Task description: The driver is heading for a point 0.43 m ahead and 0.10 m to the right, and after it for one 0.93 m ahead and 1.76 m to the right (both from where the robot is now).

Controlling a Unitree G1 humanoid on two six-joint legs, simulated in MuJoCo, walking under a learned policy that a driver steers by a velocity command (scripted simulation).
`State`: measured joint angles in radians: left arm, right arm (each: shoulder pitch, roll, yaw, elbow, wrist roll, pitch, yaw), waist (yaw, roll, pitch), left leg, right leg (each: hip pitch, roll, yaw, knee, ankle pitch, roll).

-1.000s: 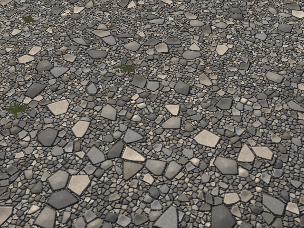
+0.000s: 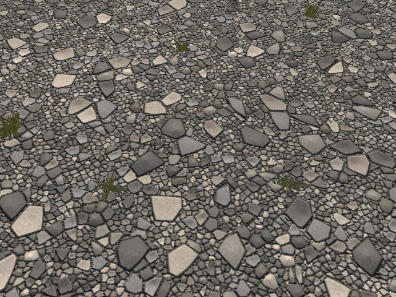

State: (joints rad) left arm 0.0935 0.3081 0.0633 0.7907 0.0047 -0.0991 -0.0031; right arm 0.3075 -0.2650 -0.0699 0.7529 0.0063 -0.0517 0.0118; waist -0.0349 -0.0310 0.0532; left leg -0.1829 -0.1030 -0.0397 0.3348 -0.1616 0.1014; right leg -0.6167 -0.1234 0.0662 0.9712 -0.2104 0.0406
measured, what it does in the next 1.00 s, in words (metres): walks ahead, turning right: right foot, then left foot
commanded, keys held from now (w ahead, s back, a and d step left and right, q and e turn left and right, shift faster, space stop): w+e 1.00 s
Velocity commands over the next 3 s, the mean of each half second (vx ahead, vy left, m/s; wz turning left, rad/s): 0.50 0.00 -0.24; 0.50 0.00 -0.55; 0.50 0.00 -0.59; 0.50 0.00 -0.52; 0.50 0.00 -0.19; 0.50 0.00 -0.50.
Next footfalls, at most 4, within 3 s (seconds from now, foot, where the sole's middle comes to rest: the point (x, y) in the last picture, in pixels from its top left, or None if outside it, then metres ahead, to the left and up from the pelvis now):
0.30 right None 0.35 -0.16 -0.78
0.78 left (201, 237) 0.67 -0.03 -0.78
1.30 right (298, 210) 0.77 -0.41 -0.78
1.76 left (299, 142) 1.11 -0.48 -0.78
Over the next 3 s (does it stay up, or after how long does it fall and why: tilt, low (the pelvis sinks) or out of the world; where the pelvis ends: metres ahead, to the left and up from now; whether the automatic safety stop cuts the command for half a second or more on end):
stays up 1.20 -0.99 0.00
